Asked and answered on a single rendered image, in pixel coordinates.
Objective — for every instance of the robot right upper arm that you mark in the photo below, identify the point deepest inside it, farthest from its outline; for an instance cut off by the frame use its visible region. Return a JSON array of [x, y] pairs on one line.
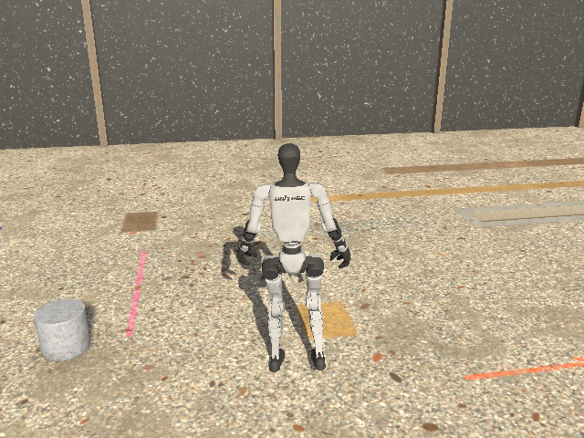
[[319, 191]]

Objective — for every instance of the robot right forearm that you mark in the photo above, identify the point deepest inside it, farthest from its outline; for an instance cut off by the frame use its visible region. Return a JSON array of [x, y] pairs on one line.
[[338, 238]]

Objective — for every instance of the left robot thigh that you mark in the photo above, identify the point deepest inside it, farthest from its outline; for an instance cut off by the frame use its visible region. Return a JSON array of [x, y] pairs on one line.
[[273, 278]]

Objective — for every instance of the left robot hand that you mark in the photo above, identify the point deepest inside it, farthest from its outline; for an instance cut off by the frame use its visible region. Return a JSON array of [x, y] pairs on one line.
[[240, 255]]

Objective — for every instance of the right robot hand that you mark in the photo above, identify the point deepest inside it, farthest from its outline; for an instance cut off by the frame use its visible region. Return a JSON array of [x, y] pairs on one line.
[[345, 255]]

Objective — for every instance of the robot left forearm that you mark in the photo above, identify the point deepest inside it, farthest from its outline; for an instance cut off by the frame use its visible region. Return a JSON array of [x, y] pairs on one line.
[[247, 239]]

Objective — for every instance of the robot left upper arm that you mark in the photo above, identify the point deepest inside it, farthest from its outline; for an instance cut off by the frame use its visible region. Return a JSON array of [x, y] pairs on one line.
[[257, 207]]

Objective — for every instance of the left robot shin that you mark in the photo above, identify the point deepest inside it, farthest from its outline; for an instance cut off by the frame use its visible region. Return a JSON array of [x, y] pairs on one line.
[[275, 326]]

